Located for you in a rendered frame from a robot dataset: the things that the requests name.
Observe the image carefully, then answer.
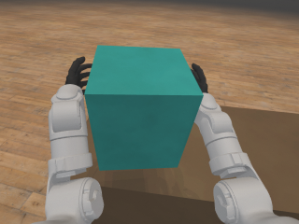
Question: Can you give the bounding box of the right robot upper arm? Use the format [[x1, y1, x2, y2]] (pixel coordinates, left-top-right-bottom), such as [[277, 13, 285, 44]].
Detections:
[[213, 176, 299, 224]]

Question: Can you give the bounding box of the right robot hand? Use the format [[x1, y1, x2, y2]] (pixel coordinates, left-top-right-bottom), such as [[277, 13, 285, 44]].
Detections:
[[191, 63, 208, 93]]

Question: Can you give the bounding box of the carton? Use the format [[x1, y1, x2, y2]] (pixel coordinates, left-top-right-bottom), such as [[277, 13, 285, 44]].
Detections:
[[84, 45, 204, 171]]

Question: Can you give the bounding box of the left robot upper arm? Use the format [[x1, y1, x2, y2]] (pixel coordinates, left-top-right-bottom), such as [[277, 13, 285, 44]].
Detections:
[[31, 177, 104, 224]]

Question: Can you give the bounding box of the left robot hand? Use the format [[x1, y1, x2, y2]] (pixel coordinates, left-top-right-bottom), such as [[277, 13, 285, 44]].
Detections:
[[65, 56, 93, 95]]

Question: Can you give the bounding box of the right robot forearm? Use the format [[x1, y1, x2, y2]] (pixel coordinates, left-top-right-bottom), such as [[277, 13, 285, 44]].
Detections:
[[194, 92, 273, 211]]

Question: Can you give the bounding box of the left robot forearm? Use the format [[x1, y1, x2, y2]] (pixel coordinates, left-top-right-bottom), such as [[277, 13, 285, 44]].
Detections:
[[45, 84, 93, 218]]

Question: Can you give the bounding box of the pedestal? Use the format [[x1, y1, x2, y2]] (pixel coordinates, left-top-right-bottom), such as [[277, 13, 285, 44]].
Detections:
[[70, 105, 299, 224]]

